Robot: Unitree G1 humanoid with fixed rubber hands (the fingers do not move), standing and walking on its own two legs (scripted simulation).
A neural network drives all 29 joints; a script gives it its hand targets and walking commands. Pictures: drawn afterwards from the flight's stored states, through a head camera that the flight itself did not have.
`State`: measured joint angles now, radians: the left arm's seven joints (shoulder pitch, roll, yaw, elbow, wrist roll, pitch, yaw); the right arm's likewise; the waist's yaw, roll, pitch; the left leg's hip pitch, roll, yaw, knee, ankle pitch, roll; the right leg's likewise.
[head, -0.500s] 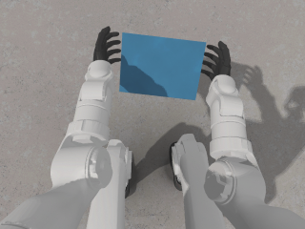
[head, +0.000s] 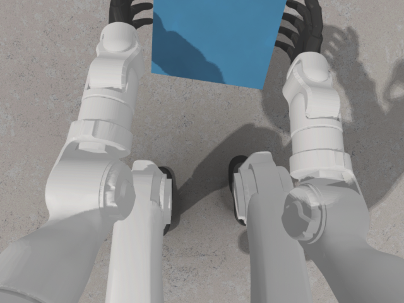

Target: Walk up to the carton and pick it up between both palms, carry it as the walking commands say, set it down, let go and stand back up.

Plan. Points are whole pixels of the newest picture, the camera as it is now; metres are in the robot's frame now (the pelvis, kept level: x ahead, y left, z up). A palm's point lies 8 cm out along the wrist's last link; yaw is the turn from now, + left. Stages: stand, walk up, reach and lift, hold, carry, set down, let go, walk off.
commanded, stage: set down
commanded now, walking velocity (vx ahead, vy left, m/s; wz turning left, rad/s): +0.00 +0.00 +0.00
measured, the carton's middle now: (213, 33) +0.54 -0.05 -0.25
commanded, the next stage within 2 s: none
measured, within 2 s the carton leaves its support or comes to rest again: neither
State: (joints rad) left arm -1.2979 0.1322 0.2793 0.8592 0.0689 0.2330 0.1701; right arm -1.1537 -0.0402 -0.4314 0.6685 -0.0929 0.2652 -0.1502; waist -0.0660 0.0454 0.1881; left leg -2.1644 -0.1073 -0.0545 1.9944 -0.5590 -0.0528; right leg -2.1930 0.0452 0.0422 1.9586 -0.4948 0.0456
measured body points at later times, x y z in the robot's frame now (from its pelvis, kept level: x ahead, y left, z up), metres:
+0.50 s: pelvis -0.02 +0.00 -0.05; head +0.35 -0.02 +0.19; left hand +0.55 +0.08 -0.24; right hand +0.50 -0.22 -0.24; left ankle +0.11 +0.12 -0.39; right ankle +0.12 -0.13 -0.39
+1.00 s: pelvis +0.00 +0.01 -0.05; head +0.36 -0.01 +0.20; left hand +0.55 +0.09 -0.25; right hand +0.50 -0.21 -0.25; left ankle +0.11 +0.12 -0.39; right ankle +0.12 -0.13 -0.39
